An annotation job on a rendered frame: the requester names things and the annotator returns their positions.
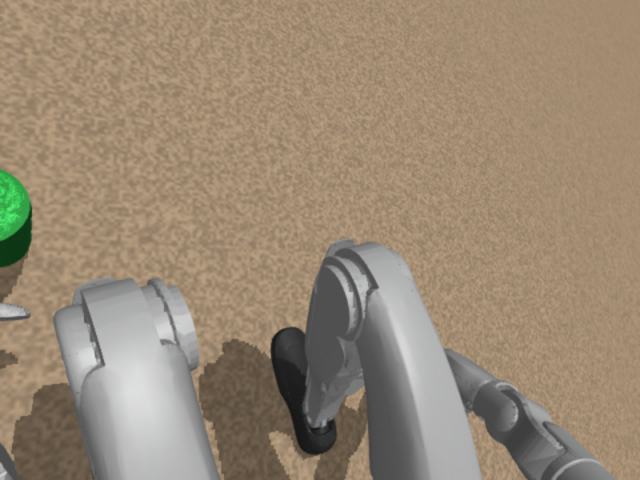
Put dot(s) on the cup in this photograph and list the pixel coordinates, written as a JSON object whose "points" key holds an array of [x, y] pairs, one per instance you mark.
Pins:
{"points": [[15, 220]]}

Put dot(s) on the left robot arm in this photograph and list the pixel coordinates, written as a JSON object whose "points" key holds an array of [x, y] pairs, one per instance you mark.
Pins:
{"points": [[7, 467]]}

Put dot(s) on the right robot arm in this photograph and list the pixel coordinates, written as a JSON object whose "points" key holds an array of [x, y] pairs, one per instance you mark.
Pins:
{"points": [[541, 449]]}

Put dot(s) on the right robot foot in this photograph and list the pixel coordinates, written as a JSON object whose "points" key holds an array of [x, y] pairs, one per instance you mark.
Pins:
{"points": [[290, 368]]}

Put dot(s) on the left robot hand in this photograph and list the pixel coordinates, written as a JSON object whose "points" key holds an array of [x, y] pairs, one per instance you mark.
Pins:
{"points": [[10, 312]]}

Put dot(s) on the right robot hand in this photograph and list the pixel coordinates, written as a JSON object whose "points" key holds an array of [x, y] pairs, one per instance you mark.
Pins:
{"points": [[469, 377]]}

